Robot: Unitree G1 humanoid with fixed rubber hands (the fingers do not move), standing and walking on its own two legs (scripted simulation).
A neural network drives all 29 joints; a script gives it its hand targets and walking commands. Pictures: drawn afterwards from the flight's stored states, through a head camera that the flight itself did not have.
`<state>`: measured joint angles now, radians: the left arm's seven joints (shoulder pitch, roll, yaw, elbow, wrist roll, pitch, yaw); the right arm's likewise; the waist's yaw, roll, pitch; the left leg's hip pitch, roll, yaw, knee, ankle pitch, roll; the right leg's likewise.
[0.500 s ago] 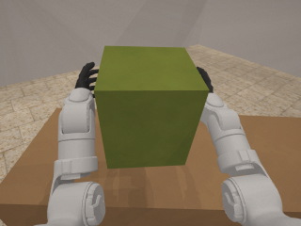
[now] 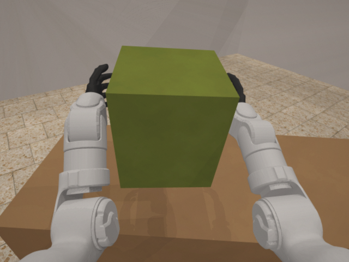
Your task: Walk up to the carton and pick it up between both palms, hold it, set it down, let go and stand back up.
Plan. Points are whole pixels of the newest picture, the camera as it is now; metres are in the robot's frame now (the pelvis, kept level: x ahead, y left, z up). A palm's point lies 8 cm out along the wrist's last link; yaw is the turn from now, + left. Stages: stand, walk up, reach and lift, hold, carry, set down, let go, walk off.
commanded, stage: hold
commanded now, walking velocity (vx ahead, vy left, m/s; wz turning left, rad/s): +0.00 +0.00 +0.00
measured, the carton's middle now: (167, 118) +0.38 +0.01 +0.21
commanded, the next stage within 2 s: set down in 0.18 s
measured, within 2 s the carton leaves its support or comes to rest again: neither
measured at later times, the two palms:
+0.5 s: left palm (111, 104) +0.39 +0.13 +0.25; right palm (244, 120) +0.36 -0.17 +0.22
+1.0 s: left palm (110, 119) +0.41 +0.14 +0.19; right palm (231, 137) +0.38 -0.15 +0.16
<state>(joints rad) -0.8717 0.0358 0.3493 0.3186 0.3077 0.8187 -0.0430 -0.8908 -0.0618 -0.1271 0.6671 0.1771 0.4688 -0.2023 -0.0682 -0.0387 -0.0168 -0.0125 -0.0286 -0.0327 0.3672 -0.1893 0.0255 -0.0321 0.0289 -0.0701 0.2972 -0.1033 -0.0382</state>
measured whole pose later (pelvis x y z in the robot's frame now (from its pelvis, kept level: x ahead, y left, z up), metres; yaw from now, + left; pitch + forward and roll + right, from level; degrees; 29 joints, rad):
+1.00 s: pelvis +0.03 +0.01 +0.00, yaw +2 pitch -11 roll -2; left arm -0.63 -0.03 0.25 0.22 0.31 0.52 -0.07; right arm -0.54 0.01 -0.11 0.55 0.09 0.06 -0.21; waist -0.12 -0.08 0.10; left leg 0.06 -0.03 -0.05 0.36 -0.24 0.04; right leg 0.09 0.03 -0.10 0.22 -0.13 -0.02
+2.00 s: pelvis +0.04 +0.03 +0.00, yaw +0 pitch -4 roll -2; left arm -0.64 -0.03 0.18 0.48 0.24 0.34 0.00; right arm -0.46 0.02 -0.20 0.59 0.05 -0.03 -0.18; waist -0.17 -0.03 0.04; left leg -0.05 -0.03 0.00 0.37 -0.25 0.06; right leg -0.03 0.02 -0.08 0.23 -0.12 0.00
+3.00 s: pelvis +0.05 +0.04 +0.00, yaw -3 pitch +2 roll -2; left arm -0.74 0.01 0.21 0.84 0.24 0.17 -0.01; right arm -0.49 0.07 -0.32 0.73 -0.08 -0.07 -0.18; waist -0.20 -0.01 -0.02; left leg -0.15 -0.04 0.05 0.35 -0.23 0.08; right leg -0.16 0.01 -0.03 0.22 -0.09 0.02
